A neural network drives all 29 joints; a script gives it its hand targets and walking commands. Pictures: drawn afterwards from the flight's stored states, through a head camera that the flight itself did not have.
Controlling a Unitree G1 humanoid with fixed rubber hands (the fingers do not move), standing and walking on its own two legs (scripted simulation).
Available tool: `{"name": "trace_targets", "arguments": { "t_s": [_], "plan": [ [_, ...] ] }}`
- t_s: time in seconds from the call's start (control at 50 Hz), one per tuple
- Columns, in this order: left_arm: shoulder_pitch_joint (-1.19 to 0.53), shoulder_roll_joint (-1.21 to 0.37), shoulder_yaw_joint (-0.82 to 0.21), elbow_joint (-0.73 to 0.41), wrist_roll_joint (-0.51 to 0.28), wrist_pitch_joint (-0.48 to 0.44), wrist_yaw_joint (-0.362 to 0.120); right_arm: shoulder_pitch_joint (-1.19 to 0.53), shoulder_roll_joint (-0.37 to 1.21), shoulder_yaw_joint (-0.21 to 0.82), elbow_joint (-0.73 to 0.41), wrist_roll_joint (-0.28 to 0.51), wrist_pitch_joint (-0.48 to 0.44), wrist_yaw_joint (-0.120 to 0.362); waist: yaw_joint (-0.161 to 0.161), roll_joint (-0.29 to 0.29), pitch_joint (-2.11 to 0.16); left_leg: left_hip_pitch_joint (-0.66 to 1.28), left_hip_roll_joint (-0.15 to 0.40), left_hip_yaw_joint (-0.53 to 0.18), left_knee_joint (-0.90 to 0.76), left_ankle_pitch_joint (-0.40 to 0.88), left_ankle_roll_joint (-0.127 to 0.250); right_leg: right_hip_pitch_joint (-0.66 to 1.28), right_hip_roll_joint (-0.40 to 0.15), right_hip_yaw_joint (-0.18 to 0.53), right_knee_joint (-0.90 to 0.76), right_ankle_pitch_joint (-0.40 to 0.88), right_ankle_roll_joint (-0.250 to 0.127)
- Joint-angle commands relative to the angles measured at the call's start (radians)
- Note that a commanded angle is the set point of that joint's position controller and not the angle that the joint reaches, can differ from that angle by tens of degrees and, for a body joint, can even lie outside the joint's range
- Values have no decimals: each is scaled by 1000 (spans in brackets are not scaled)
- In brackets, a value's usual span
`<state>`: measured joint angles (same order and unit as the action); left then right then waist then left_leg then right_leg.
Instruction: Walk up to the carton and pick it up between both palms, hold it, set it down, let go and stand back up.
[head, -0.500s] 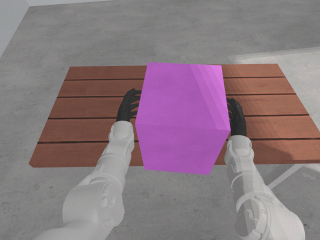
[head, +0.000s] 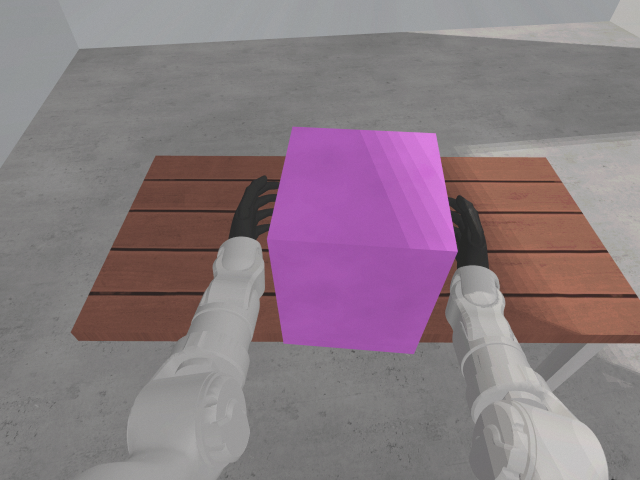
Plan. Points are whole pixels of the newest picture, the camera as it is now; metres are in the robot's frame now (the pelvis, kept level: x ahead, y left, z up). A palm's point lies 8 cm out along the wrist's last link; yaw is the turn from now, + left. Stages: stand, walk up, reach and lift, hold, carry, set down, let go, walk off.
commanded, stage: reach and lift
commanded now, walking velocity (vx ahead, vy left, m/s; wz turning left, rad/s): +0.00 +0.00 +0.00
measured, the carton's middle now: (355, 244) +0.45 -0.04 +0.05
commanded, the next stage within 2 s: none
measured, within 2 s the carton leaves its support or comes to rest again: neither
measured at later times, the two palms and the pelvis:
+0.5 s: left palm (222, 221) +0.40 +0.13 +0.15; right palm (467, 243) +0.37 -0.16 +0.13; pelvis -0.01 +0.01 +0.00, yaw +1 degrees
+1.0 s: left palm (207, 212) +0.38 +0.14 +0.18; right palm (475, 225) +0.36 -0.15 +0.17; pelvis -0.01 +0.01 +0.00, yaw +1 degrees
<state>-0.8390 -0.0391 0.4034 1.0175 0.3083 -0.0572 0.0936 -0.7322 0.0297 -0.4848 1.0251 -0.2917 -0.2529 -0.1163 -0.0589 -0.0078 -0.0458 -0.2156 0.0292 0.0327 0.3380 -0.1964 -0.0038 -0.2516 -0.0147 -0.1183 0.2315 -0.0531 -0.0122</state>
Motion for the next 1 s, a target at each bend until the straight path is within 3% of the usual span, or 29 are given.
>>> {"name": "trace_targets", "arguments": {
  "t_s": [0.0,0.2,0.4,0.44,0.46,0.52,0.56,0.58,0.62,0.66,0.68,0.76,0.82,0.86,0.9,0.92,0.96,0.98],
  "plan": [
    [-530,-560,-285,-129,0,5,-158,-671,508,357,-148,3,-42,148,-6,-5,-536,-8,-40,38,-35,240,-39,488,30,17,84,350,20],
    [-486,-591,-376,-317,-51,186,-171,-688,469,451,-290,151,67,138,-23,1,-466,94,-49,16,-26,284,-53,484,43,5,60,309,27],
    [-441,-588,-411,-453,-63,341,-193,-691,429,486,-388,225,156,124,-36,15,-370,160,-50,0,-39,253,-59,438,48,-13,33,197,32],
    [-456,-583,-455,-511,-81,360,-183,-713,416,518,-416,258,156,115,-54,24,-396,177,-49,-12,-27,303,-58,440,56,-8,56,263,30],
    [-454,-589,-461,-491,-82,376,-186,-746,399,524,-440,268,153,110,-59,28,-388,189,-44,-16,-28,287,-58,419,55,-13,49,231,27],
    [-423,-574,-457,-507,-82,428,-186,-733,404,543,-449,291,192,105,-42,16,-351,179,-46,-13,-45,222,-43,404,54,-5,37,146,17],
    [-460,-571,-460,-562,-82,451,-184,-725,402,552,-421,309,214,110,-50,26,-312,176,-45,-12,-50,230,-45,388,63,-18,45,139,19],
    [-453,-588,-471,-574,-87,465,-186,-732,411,562,-460,322,221,107,-53,36,-354,193,-47,-11,-46,207,-42,391,59,-11,38,122,22],
    [-451,-593,-475,-591,-103,489,-190,-771,427,581,-510,335,240,101,-57,1,-383,165,-54,-15,-47,200,-33,427,62,-4,43,138,25],
    [-421,-604,-485,-626,-109,513,-192,-785,430,618,-579,366,250,100,-39,11,-414,179,-62,-14,-30,260,-32,451,65,4,56,193,32],
    [-448,-578,-501,-657,-121,515,-192,-782,435,626,-582,378,257,97,-48,14,-433,174,-62,-20,-27,268,-29,456,57,9,59,213,34],
    [-454,-583,-513,-700,-124,523,-193,-776,469,671,-637,387,284,83,-40,7,-450,144,-74,-21,-39,220,-15,497,51,23,68,223,46],
    [-438,-548,-447,-653,-76,564,-211,-724,461,636,-534,366,331,82,-36,-17,-279,97,-69,-5,-84,82,-2,467,51,14,46,83,42],
    [-413,-568,-477,-745,-87,584,-218,-727,478,658,-634,389,326,79,-42,0,-347,121,-79,2,-66,142,-13,503,53,21,53,146,40],
    [-400,-550,-458,-705,-67,609,-227,-749,455,663,-630,397,339,72,-43,4,-305,128,-82,5,-62,157,-11,495,51,18,51,164,44],
    [-381,-549,-448,-728,-71,617,-236,-735,463,676,-643,407,343,68,-50,-28,-324,143,-78,-4,-60,165,-4,513,61,9,51,174,47],
    [-350,-514,-410,-697,-49,636,-254,-723,447,680,-648,418,354,63,-32,-25,-271,93,-82,10,-74,129,5,551,45,21,49,173,53],
    [-350,-511,-425,-760,-58,638,-258,-708,465,698,-667,419,357,58,-33,-45,-283,104,-85,5,-73,133,6,574,52,19,52,188,56]
  ]
}}
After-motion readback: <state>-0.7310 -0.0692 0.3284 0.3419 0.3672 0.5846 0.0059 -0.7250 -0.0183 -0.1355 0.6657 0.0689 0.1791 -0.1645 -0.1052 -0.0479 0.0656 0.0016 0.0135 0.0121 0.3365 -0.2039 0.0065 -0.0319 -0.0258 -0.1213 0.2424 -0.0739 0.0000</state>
